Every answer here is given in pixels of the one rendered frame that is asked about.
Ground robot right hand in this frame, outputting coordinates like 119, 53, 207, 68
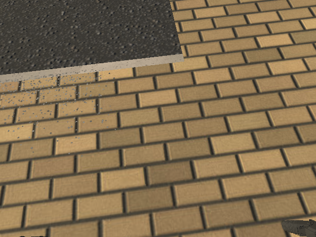
281, 219, 316, 237

